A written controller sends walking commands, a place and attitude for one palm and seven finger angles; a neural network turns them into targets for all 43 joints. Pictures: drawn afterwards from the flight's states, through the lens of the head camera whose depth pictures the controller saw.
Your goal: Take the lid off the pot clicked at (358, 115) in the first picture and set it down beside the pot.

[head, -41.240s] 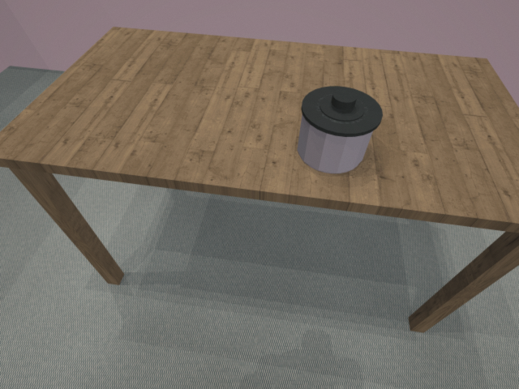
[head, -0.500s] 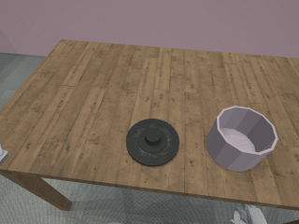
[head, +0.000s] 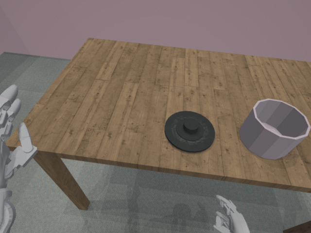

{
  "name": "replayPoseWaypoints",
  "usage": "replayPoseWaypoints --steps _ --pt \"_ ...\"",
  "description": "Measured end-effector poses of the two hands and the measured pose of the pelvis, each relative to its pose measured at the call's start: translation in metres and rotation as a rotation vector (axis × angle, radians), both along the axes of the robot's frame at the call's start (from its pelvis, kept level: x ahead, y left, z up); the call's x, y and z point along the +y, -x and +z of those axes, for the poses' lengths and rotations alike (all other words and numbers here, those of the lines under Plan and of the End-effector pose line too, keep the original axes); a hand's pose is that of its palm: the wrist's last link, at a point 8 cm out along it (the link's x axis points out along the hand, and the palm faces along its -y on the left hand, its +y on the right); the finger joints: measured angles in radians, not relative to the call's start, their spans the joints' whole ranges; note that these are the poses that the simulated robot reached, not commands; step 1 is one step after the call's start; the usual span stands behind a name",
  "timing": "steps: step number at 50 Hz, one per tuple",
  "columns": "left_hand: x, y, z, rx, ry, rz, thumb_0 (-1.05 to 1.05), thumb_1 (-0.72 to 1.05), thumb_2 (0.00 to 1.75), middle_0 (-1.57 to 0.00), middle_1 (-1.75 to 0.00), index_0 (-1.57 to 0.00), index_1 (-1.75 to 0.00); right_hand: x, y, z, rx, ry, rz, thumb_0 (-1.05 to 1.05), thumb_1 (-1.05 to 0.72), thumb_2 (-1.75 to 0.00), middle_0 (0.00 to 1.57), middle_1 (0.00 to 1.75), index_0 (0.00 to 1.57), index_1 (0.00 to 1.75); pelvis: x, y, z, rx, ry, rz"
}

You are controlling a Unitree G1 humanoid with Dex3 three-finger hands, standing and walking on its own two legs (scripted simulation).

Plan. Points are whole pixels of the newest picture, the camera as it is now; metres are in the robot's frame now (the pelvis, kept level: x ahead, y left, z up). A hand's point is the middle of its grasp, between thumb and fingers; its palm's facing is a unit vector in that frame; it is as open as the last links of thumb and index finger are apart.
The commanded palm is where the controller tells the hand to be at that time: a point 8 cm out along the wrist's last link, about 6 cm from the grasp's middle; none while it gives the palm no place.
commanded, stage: stand still and regain balance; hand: left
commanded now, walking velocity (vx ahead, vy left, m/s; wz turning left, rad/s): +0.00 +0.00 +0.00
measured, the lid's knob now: (190, 125) +0.44 -0.08 +0.01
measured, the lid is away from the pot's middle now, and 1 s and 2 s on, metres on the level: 0.25 0.25 0.25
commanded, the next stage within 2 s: draw the hand back to the body in 0.44 s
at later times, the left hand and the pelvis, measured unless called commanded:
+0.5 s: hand (21, 157) +0.20 +0.26 +0.17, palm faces +0.35 -0.86 -0.37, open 7.4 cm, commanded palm +0.15 +0.30 +0.19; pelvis +0.00 +0.03 +0.00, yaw -1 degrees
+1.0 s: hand (1, 201) +0.14 +0.28 +0.13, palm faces -0.16 -0.17 -0.97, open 7.4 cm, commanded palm +0.14 +0.29 +0.19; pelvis -0.02 +0.00 +0.00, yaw +1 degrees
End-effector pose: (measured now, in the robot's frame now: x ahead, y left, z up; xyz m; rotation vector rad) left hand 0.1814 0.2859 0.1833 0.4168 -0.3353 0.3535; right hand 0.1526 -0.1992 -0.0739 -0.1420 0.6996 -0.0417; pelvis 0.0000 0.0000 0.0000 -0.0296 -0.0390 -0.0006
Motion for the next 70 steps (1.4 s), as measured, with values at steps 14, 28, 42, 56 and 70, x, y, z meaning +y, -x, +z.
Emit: replayPoseWaypoints --steps 14,28,42,56,70 --pt "0.028 0.017 0.023 -0.027 -0.102 0.0 0.01 0.89 0.9 -0.22 -0.3 -0.22 -0.31 -0.008 -0.007 0.011 -0.038 0.078 -0.048 0.01 -0.9 -0.89 0.21 0.3 0.2 0.3 0.027 0.008 0.0 0.015 0.005 -0.031" --pt "0.017 0.016 0.013 0.025 -0.068 -0.016 0.02 0.89 0.9 -0.22 -0.3 -0.22 -0.31 0.008 -0.015 0.013 -0.029 0.074 -0.014 0.01 -0.9 -0.89 0.21 0.3 0.2 0.3 0.029 0.002 0.004 0.021 0.002 -0.022" --pt "0.003 0.014 0.017 0.502 -0.912 0.048 0.01 0.88 0.9 -0.23 -0.3 -0.23 -0.31 0.003 -0.051 0.006 -0.064 -0.028 0.055 0.01 -0.9 -0.89 0.21 0.3 0.2 0.3 0.014 -0.001 0.0 0.005 -0.008 -0.029" --pt "-0.011 0.053 0.006 0.553 -0.559 -0.025 0.01 0.88 0.9 -0.23 -0.3 -0.24 -0.31 -0.016 -0.048 0.001 -0.096 -0.005 0.092 0.01 -0.9 -0.9 0.2 0.3 0.2 0.3 -0.018 0.03 0.005 -0.059 -0.018 0.032" --pt "-0.029 0.026 0.014 0.053 -0.014 0.052 0.01 0.89 0.9 -0.22 -0.3 -0.22 -0.31 -0.08 0.022 -0.011 -0.014 0.056 -0.053 0.01 -0.9 -0.89 0.21 0.3 0.2 0.3 -0.046 0.015 0.002 -0.079 -0.017 0.01"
